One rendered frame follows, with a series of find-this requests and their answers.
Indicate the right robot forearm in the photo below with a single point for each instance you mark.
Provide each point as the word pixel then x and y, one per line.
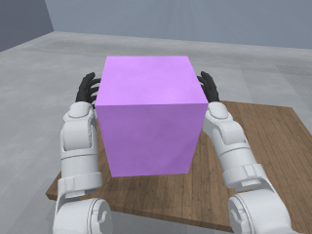
pixel 240 169

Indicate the left robot hand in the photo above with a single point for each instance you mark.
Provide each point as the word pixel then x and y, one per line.
pixel 85 91

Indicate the table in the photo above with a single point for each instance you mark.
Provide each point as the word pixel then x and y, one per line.
pixel 280 143

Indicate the right robot hand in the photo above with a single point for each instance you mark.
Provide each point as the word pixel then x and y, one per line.
pixel 209 87

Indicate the carton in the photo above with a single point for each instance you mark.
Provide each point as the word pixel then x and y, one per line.
pixel 150 111

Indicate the left robot forearm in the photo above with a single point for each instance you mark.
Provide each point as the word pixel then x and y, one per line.
pixel 78 145

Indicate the left robot upper arm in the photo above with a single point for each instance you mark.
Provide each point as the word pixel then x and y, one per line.
pixel 90 216

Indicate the right robot upper arm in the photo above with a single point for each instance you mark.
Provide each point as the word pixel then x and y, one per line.
pixel 258 212

